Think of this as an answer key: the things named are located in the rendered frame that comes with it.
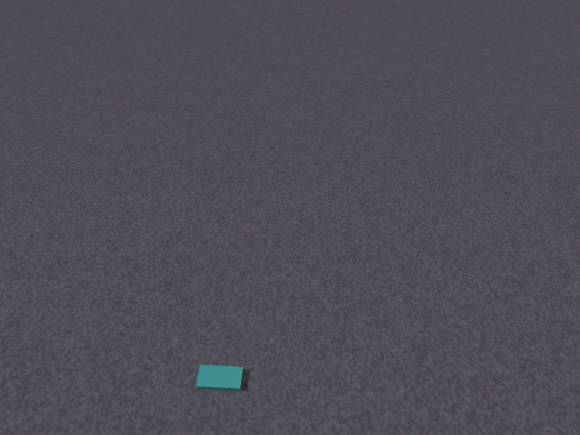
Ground small box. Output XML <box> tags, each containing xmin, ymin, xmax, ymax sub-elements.
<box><xmin>196</xmin><ymin>365</ymin><xmax>244</xmax><ymax>392</ymax></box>

